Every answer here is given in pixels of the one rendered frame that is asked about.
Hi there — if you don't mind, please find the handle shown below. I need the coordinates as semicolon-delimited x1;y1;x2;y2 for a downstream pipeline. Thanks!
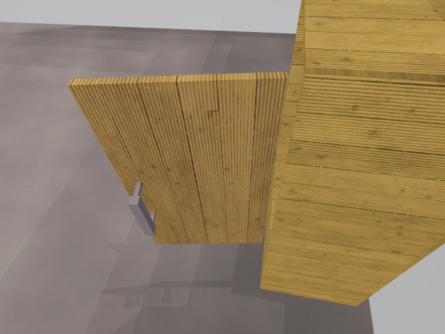
128;181;156;235

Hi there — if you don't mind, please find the cupboard door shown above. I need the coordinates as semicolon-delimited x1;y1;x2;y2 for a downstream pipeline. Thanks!
67;72;289;244

